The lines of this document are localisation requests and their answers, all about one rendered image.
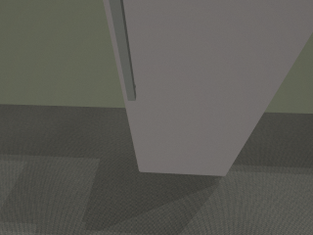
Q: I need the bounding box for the fridge door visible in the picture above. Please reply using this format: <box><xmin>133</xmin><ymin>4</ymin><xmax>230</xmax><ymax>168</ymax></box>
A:
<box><xmin>106</xmin><ymin>0</ymin><xmax>313</xmax><ymax>176</ymax></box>

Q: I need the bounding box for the handle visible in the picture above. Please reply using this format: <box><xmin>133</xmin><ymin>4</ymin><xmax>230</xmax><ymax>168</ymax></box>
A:
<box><xmin>109</xmin><ymin>0</ymin><xmax>136</xmax><ymax>101</ymax></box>

